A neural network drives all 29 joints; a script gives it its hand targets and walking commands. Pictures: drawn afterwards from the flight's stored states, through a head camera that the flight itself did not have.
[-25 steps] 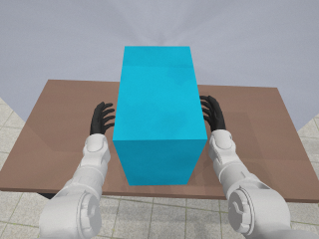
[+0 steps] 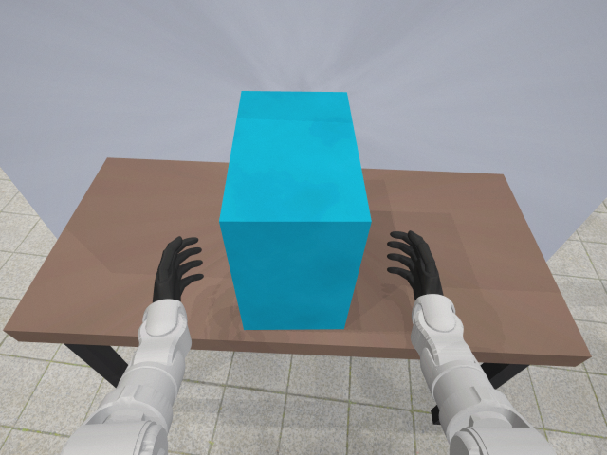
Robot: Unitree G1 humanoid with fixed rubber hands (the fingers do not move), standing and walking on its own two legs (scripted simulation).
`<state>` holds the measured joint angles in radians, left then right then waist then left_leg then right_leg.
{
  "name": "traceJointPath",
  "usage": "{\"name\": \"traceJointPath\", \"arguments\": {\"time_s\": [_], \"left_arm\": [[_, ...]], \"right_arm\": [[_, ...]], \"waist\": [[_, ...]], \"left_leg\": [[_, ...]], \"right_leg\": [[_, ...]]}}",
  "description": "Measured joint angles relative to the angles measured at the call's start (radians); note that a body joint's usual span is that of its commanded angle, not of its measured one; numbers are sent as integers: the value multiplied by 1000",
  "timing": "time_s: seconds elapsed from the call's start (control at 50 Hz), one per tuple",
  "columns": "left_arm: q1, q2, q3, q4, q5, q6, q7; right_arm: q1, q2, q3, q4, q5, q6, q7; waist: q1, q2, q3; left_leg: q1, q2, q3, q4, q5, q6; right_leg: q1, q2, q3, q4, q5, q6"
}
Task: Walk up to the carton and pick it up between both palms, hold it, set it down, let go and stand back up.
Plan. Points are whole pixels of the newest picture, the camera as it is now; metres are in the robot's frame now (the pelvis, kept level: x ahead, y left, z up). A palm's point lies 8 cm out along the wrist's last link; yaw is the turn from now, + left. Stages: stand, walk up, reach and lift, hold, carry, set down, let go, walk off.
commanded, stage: set down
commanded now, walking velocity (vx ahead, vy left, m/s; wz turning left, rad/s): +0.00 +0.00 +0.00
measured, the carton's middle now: (294, 213) +0.49 +0.01 +0.02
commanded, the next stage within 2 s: none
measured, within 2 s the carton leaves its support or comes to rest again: neither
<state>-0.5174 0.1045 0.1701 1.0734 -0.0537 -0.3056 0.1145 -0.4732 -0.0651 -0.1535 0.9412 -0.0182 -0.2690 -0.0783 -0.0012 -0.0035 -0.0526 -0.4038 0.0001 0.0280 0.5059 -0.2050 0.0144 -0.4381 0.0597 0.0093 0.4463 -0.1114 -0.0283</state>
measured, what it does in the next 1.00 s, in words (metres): stands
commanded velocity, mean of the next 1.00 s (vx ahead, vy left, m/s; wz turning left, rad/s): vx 0.00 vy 0.00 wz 0.00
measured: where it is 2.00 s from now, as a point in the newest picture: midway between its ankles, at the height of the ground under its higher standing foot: outside the picture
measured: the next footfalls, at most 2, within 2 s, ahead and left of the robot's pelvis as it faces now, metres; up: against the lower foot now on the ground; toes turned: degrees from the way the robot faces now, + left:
none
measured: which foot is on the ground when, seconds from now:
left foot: down 0.00-1.00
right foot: down 0.00-1.00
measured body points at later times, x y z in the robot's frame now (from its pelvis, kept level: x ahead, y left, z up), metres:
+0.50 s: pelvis +0.00 -0.01 +0.00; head +0.02 -0.01 +0.45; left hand +0.29 +0.22 +0.00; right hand +0.31 -0.19 +0.01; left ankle +0.03 +0.11 -0.73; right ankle +0.07 -0.09 -0.73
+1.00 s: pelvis +0.01 +0.00 +0.00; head +0.04 +0.01 +0.45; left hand +0.25 +0.21 -0.03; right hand +0.27 -0.20 -0.02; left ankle +0.03 +0.11 -0.73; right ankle +0.07 -0.09 -0.73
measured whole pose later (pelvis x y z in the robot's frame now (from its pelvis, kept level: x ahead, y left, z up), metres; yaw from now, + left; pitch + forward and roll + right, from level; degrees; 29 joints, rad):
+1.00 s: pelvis +0.01 +0.00 +0.00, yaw +0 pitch +6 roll +0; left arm 0.10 0.12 0.04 0.47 -0.12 -0.22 0.08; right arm 0.05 -0.09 -0.08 0.48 0.05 -0.24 0.00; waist 0.00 0.00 -0.05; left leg -0.40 0.00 0.03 0.51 -0.23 0.01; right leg -0.43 0.06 0.01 0.45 -0.13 -0.04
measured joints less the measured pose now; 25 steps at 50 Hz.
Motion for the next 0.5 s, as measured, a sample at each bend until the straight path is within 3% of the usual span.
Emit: {"name": "traceJointPath", "arguments": {"time_s": [0.1, 0.3, 0.5], "left_arm": [[-9, -12, -32, 28, -32, -19, 12], [173, -29, -32, -169, -31, -30, -35], [387, 30, -63, -390, -64, -28, -36]], "right_arm": [[2, -1, 2, -5, 17, 27, 4], [127, 4, 71, -128, 46, -5, -12], [299, -9, 75, -307, 63, -4, 5]], "waist": [[0, 0, 0], [0, 0, 0], [0, 0, 0]], "left_leg": [[0, 0, 0, 11, 0, -3], [6, 0, 0, 11, 0, -8], [6, 0, 0, 11, -3, -8]], "right_leg": [[-7, 0, 0, 26, -8, -1], [-7, 0, -1, 38, -15, -10], [-4, 0, -1, 33, -15, -10]]}}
